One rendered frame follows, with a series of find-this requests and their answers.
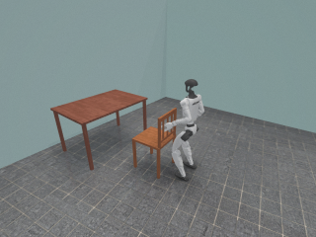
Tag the left robot forearm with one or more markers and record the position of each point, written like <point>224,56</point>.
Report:
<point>179,121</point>

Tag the robot left shin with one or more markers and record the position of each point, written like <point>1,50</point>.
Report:
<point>179,163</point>

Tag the robot left hand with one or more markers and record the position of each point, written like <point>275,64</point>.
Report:
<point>168,125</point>

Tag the robot left foot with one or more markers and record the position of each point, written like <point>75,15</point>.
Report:
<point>178,175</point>

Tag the left robot upper arm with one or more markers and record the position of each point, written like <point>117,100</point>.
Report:
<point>185,106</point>

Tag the table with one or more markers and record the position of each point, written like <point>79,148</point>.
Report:
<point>96,107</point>

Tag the chair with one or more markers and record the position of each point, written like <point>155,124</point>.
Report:
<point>156,138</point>

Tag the right robot upper arm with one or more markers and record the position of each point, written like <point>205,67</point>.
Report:
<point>200,106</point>

